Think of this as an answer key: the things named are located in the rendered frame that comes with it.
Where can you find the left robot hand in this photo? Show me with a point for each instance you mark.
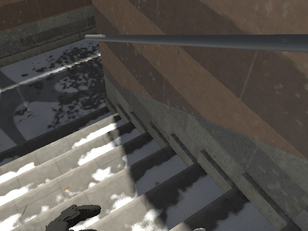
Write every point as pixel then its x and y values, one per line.
pixel 73 215

